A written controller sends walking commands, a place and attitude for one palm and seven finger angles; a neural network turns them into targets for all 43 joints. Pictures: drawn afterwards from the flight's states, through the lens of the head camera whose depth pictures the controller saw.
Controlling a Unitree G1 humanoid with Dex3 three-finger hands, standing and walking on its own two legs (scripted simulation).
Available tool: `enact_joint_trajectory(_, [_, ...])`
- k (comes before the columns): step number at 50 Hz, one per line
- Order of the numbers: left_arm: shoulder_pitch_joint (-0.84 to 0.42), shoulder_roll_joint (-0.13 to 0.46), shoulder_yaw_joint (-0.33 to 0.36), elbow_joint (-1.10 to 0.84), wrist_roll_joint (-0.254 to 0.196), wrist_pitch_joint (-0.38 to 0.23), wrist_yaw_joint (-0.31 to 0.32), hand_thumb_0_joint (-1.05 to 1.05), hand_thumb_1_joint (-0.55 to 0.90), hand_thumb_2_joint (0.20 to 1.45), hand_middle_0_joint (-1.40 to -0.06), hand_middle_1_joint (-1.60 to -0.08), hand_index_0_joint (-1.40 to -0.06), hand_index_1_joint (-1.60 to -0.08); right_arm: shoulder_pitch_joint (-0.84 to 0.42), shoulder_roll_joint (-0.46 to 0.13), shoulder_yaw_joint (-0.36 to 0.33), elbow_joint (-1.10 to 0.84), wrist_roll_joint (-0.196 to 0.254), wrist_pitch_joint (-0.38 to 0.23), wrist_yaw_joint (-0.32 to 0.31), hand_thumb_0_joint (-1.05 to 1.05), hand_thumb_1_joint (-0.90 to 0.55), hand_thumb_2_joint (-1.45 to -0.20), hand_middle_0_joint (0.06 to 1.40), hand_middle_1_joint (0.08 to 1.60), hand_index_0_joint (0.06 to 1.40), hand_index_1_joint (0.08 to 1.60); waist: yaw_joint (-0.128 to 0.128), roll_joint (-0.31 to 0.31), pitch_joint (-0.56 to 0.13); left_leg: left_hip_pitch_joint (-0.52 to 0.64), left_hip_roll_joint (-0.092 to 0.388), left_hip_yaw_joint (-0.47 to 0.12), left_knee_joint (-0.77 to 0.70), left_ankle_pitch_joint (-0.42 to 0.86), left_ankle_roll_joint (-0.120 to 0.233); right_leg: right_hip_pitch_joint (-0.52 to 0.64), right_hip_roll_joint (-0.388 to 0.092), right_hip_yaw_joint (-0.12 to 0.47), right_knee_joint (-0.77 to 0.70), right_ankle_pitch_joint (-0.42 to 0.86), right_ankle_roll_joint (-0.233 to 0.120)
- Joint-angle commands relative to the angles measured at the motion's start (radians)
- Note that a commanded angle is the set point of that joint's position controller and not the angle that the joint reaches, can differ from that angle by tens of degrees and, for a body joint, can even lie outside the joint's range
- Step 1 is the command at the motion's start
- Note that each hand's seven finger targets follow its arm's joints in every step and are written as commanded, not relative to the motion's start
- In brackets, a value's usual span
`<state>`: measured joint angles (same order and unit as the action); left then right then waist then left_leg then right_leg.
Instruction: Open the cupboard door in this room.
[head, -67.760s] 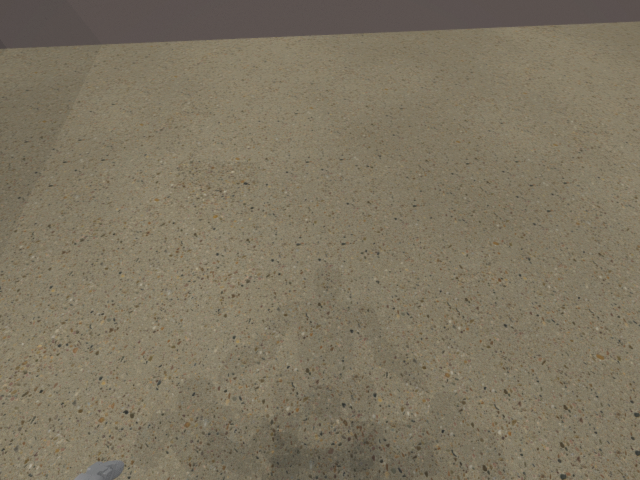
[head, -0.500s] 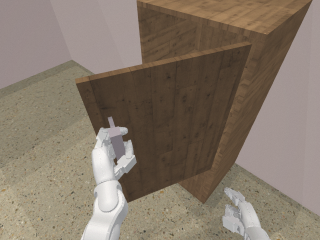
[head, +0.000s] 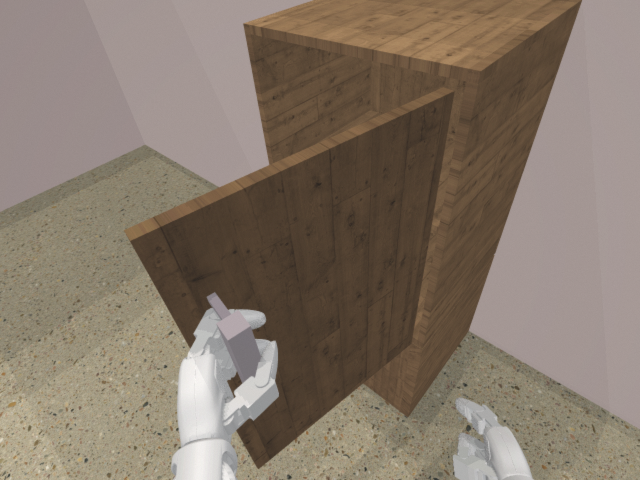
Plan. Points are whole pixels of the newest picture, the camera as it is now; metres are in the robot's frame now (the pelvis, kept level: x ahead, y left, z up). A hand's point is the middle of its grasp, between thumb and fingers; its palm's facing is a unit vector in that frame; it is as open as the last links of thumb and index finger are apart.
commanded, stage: open thumb and fingers to let go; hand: left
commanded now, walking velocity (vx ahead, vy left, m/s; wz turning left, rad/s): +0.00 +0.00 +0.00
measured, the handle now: (237, 345) +0.25 +0.10 +0.10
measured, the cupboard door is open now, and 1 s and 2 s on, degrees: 79 71 76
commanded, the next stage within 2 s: slide the hand sideways off the handle in 0.86 s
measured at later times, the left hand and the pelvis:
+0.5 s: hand (242, 364) +0.23 +0.09 +0.11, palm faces +0.35 -0.94 +0.02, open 11.5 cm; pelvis -0.01 +0.00 +0.00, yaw +1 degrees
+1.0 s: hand (237, 364) +0.23 +0.09 +0.11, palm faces +0.20 -0.98 +0.01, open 15.7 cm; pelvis -0.02 +0.04 +0.00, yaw -1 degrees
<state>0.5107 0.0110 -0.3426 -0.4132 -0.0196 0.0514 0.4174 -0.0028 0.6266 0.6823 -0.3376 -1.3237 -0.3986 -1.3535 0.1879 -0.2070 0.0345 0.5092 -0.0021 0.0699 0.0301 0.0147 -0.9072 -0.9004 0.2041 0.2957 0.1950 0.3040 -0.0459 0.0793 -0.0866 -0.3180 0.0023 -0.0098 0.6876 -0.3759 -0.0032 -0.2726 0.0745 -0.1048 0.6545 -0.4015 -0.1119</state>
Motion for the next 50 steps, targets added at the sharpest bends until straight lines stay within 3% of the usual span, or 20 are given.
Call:
enact_joint_trajectory(1, [-0.126, -0.143, 0.048, -0.165, 0.021, -0.108, 0.067, 0.000, 0.900, 0.900, -0.400, -1.350, -0.400, -1.350, -0.207, -0.061, -0.025, -0.189, -0.009, -0.079, -0.015, 0.000, -0.900, -0.900, 0.200, 0.300, 0.200, 0.300, 0.056, -0.201, -0.023, 0.013, -0.046, -0.015, 0.021, 0.170, 0.030, -0.037, -0.150, 0.202, -0.210, 0.366, 0.130])
enact_joint_trajectory(2, [-0.237, -0.106, 0.082, -0.152, 0.027, -0.122, 0.082, 0.000, 0.900, 0.900, -0.400, -1.350, -0.400, -1.350, -0.203, -0.064, -0.027, -0.173, -0.010, -0.082, -0.021, 0.000, -0.900, -0.900, 0.200, 0.300, 0.200, 0.300, 0.047, -0.200, -0.016, 0.010, -0.049, -0.020, 0.021, 0.162, 0.032, -0.045, -0.153, 0.219, -0.219, 0.337, 0.129])
enact_joint_trajectory(3, [-0.224, -0.120, 0.087, -0.133, 0.028, -0.127, 0.089, 0.000, 0.830, 0.870, -0.395, -1.342, -0.395, -1.342, -0.215, -0.060, -0.031, -0.174, -0.013, -0.084, -0.023, 0.000, -0.900, -0.900, 0.200, 0.300, 0.200, 0.300, 0.061, -0.179, -0.037, 0.011, -0.053, -0.020, 0.024, 0.157, 0.031, -0.037, -0.157, 0.226, -0.220, 0.319, 0.130])
enact_joint_trajectory(7, [-0.194, -0.138, 0.077, -0.105, 0.030, -0.143, 0.087, 0.000, 0.550, 0.750, -0.375, -1.313, -0.375, -1.313, -0.202, -0.054, -0.032, -0.171, -0.009, -0.086, -0.025, 0.000, -0.900, -0.900, 0.200, 0.300, 0.200, 0.300, 0.070, -0.170, -0.079, 0.006, -0.050, -0.027, 0.012, 0.182, 0.031, 0.008, -0.163, 0.220, -0.198, 0.386, 0.127])
enact_joint_trajectory(11, [-0.186, -0.147, 0.047, -0.125, 0.034, -0.158, 0.063, 0.000, 0.270, 0.630, -0.355, -1.283, -0.355, -1.283, -0.186, -0.058, -0.032, -0.177, -0.007, -0.087, -0.027, 0.000, -0.900, -0.900, 0.200, 0.300, 0.200, 0.300, 0.058, -0.168, -0.077, 0.014, -0.045, -0.026, 0.001, 0.205, 0.035, 0.025, -0.169, 0.219, -0.185, 0.482, 0.138])
enact_joint_trajectory(15, [-0.225, -0.139, 0.041, -0.108, 0.039, -0.161, 0.054, 0.000, -0.010, 0.510, -0.335, -1.253, -0.335, -1.253, -0.180, -0.063, -0.031, -0.179, -0.007, -0.087, -0.030, 0.000, -0.900, -0.900, 0.200, 0.300, 0.200, 0.300, 0.047, -0.186, -0.054, 0.017, -0.042, -0.032, -0.002, 0.193, 0.039, 0.005, -0.170, 0.218, -0.196, 0.433, 0.142])
enact_joint_trajectory(18, [-0.252, -0.146, 0.027, -0.106, 0.045, -0.164, 0.056, 0.000, -0.220, 0.420, -0.320, -1.230, -0.320, -1.230, -0.180, -0.064, -0.032, -0.178, -0.007, -0.089, -0.033, 0.000, -0.900, -0.900, 0.200, 0.300, 0.200, 0.300, 0.047, -0.158, -0.062, 0.034, -0.044, -0.034, -0.007, 0.194, 0.041, -0.001, -0.167, 0.211, -0.197, 0.391, 0.133])
enact_joint_trajectory(22, [-0.238, -0.153, 0.020, -0.109, 0.041, -0.172, 0.054, 0.000, -0.500, 0.300, -0.300, -1.200, -0.300, -1.200, -0.175, -0.064, -0.034, -0.179, -0.005, -0.096, -0.033, 0.000, -0.900, -0.900, 0.200, 0.300, 0.200, 0.300, 0.053, -0.161, -0.088, 0.040, -0.043, -0.035, -0.006, 0.211, 0.041, 0.009, -0.162, 0.196, -0.178, 0.431, 0.132])
enact_joint_trajectory(24, [-0.218, -0.165, 0.013, -0.095, 0.039, -0.172, 0.051, 0.000, -0.500, 0.300, -0.300, -1.200, -0.300, -1.200, -0.174, -0.063, -0.033, -0.181, -0.003, -0.095, -0.031, 0.000, -0.900, -0.900, 0.200, 0.300, 0.200, 0.300, 0.054, -0.179, -0.084, 0.035, -0.042, -0.031, -0.011, 0.216, 0.041, 0.010, -0.157, 0.181, -0.170, 0.440, 0.131])
enact_joint_trajectory(26, [-0.217, -0.174, 0.004, -0.113, 0.041, -0.174, 0.054, 0.000, -0.500, 0.300, -0.283, -1.100, -0.283, -1.100, -0.169, -0.063, -0.035, -0.183, -0.005, -0.102, -0.029, 0.000, -0.900, -0.900, 0.200, 0.300, 0.200, 0.300, 0.053, -0.189, -0.099, 0.039, -0.043, -0.030, -0.005, 0.229, 0.041, 0.018, -0.157, 0.177, -0.161, 0.475, 0.133])
enact_joint_trajectory(28, [-0.209, -0.194, -0.018, -0.109, 0.047, -0.166, 0.056, 0.000, -0.500, 0.300, -0.267, -1.000, -0.267, -1.000, -0.174, -0.062, -0.032, -0.183, -0.004, -0.100, -0.024, 0.000, -0.900, -0.900, 0.200, 0.300, 0.200, 0.300, 0.056, -0.137, -0.093, 0.054, -0.041, -0.027, -0.011, 0.239, 0.043, -0.004, -0.142, 0.148, -0.146, 0.445, 0.118])
enact_joint_trajectory(30, [-0.233, -0.205, -0.029, -0.112, 0.043, -0.165, 0.060, 0.000, -0.500, 0.300, -0.250, -0.900, -0.250, -0.900, -0.171, -0.063, -0.035, -0.185, -0.005, -0.108, -0.024, 0.000, -0.900, -0.900, 0.200, 0.300, 0.200, 0.300, 0.049, -0.177, -0.087, 0.053, -0.040, -0.030, -0.005, 0.226, 0.043, -0.021, -0.141, 0.147, -0.155, 0.411, 0.123])
enact_joint_trajectory(42, [-0.276, -0.230, -0.032, -0.088, 0.039, -0.109, 0.095, 0.000, -0.500, 0.300, -0.150, -0.300, -0.150, -0.300, -0.218, -0.064, -0.032, -0.164, -0.006, -0.097, 0.000, 0.000, -0.900, -0.900, 0.200, 0.300, 0.200, 0.300, 0.072, -0.097, -0.063, 0.049, -0.023, -0.043, -0.020, 0.208, 0.035, -0.095, -0.090, 0.068, -0.109, 0.212, 0.077])
enact_joint_trajectory(48, [-0.341, -0.285, -0.060, -0.074, 0.038, -0.064, 0.111, 0.000, -0.500, 0.300, -0.150, -0.300, -0.150, -0.300, -0.238, -0.059, -0.033, -0.154, -0.005, -0.083, 0.017, 0.000, -0.900, -0.900, 0.200, 0.300, 0.200, 0.300, 0.068, -0.105, -0.081, 0.052, -0.009, -0.058, -0.030, 0.208, 0.031, -0.119, -0.074, 0.040, -0.079, 0.176, 0.069])
enact_joint_trajectory(49, [-0.333, -0.148, -0.268, -0.175, 0.134, -0.115, -0.093, 0.000, -0.500, 0.300, -0.150, -0.300, -0.150, -0.300, -0.171, -0.107, -0.039, -0.205, 0.001, -0.079, 0.033, 0.000, -0.900, -0.900, 0.200, 0.300, 0.200, 0.300, -0.051, -0.110, 0.012, 0.123, -0.024, -0.050, -0.031, 0.197, 0.052, -0.154, -0.074, 0.100, -0.088, 0.236, 0.081])
enact_joint_trajectory(50, [-0.328, -0.100, -0.204, -0.204, 0.091, -0.156, -0.186, 0.000, -0.500, 0.300, -0.150, -0.300, -0.150, -0.300, -0.158, -0.088, -0.051, -0.224, 0.020, -0.080, 0.029, 0.000, -0.900, -0.900, 0.200, 0.300, 0.200, 0.300, -0.011, -0.110, -0.050, 0.104, -0.020, -0.049, -0.029, 0.198, 0.056, -0.117, -0.080, 0.094, -0.074, 0.262, 0.075])
